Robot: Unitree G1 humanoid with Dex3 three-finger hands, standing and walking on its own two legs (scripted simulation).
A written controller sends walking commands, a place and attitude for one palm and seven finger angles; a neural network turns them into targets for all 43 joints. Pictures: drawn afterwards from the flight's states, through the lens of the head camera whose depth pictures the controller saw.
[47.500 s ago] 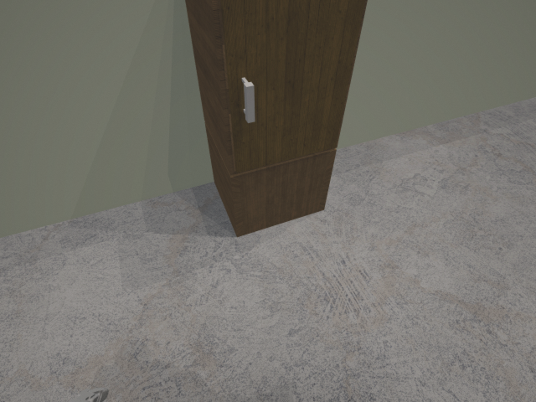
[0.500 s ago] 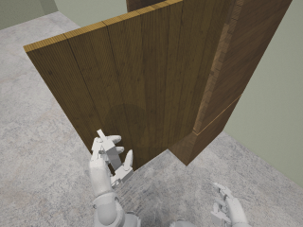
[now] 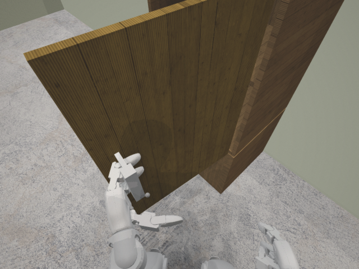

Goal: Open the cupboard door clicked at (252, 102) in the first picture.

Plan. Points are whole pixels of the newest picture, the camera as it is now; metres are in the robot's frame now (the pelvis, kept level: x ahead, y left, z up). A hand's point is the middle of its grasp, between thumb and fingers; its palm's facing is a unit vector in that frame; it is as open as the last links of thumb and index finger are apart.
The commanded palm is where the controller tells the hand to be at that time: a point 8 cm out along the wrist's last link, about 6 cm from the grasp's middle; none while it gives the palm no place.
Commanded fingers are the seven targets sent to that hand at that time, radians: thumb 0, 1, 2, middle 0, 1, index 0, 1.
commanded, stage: open thumb and fingers to let go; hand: left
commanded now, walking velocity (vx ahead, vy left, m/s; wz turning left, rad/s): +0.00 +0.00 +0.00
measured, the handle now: (129, 176) +0.30 +0.13 +0.05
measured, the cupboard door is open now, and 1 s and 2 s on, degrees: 83 84 83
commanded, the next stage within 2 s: slide the hand sideways off the handle in 0.06 s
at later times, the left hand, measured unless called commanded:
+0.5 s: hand (139, 210) +0.23 +0.09 +0.05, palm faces -0.14 -0.99 +0.04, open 15.8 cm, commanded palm +0.21 +0.14 +0.04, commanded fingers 0.00 -0.50 0.30 -0.15 -0.30 -0.15 -0.30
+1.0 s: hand (117, 229) +0.20 +0.13 +0.04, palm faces -0.09 -1.00 +0.03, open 15.9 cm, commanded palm +0.17 +0.19 +0.04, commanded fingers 0.00 -0.50 0.30 -0.15 -0.30 -0.15 -0.30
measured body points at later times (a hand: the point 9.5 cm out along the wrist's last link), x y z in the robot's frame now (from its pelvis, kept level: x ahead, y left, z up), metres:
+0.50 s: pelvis -0.01 +0.04 -0.01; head +0.05 +0.03 +0.44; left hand +0.24 +0.15 +0.05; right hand +0.17 -0.19 -0.09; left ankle +0.03 +0.12 -0.65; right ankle +0.00 -0.06 -0.65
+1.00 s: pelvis +0.01 +0.05 -0.02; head +0.07 +0.05 +0.43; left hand +0.20 +0.18 +0.04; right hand +0.19 -0.17 -0.09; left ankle +0.03 +0.12 -0.65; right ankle +0.00 -0.06 -0.65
